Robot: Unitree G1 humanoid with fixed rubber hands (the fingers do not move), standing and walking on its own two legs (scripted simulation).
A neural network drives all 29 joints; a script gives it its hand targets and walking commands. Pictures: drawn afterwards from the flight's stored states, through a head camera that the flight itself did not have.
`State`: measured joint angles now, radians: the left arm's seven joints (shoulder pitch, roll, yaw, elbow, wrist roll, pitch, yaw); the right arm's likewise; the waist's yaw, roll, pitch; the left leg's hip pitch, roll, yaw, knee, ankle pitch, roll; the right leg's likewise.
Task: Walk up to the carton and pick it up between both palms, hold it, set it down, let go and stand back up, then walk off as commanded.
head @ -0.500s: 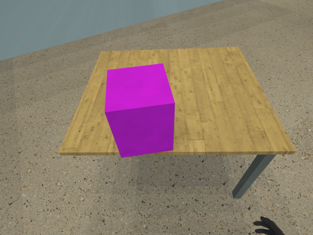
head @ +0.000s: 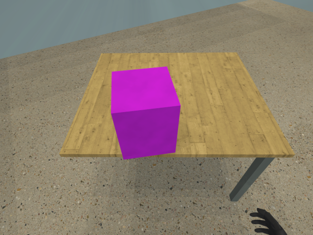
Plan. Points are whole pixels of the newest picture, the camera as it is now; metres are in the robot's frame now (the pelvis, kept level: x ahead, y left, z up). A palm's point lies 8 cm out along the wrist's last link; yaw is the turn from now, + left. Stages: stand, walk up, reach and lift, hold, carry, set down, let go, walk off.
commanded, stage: walk up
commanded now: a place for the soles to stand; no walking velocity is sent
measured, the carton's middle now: (144, 113) +0.55 +0.03 -0.03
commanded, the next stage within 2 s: none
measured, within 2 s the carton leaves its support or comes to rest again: neither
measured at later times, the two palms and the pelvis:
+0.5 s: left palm out of the picture +0.13 +0.39 -0.07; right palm (261, 230) +0.16 -0.27 -0.07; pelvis +0.05 +0.05 +0.00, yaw -2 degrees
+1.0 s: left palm (24, 184) +0.31 +0.38 -0.06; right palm (245, 204) +0.23 -0.26 -0.08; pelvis +0.17 +0.07 +0.00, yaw -4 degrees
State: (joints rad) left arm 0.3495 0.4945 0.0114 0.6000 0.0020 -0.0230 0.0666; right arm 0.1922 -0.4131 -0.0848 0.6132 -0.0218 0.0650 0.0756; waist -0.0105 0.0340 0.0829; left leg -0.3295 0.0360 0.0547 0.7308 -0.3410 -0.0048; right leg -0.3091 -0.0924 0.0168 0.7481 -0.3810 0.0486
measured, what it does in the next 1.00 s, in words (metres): walks ahead: right foot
